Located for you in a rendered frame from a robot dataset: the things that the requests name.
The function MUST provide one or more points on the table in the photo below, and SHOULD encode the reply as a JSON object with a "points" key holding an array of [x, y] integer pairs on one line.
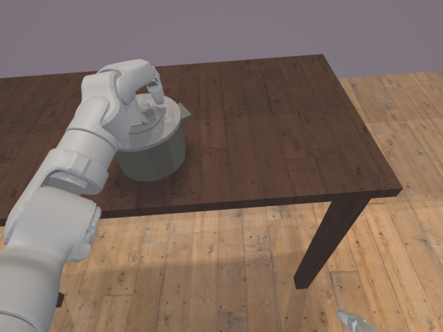
{"points": [[264, 132]]}

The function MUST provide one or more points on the pot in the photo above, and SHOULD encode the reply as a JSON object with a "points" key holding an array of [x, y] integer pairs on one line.
{"points": [[158, 162]]}

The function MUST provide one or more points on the left robot upper arm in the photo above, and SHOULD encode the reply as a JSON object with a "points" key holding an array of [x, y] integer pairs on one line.
{"points": [[57, 227]]}

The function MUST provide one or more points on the robot right hand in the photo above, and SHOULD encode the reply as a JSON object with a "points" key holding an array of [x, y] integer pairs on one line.
{"points": [[355, 323]]}

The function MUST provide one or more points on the robot left hand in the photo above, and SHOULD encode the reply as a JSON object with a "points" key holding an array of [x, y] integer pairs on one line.
{"points": [[142, 73]]}

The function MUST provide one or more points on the robot left forearm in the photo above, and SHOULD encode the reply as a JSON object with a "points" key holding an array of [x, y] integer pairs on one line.
{"points": [[80, 162]]}

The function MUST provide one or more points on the lid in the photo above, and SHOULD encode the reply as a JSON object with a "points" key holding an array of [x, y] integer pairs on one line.
{"points": [[161, 126]]}

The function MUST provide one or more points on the knob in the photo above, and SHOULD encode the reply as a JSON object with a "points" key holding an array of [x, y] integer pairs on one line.
{"points": [[145, 107]]}

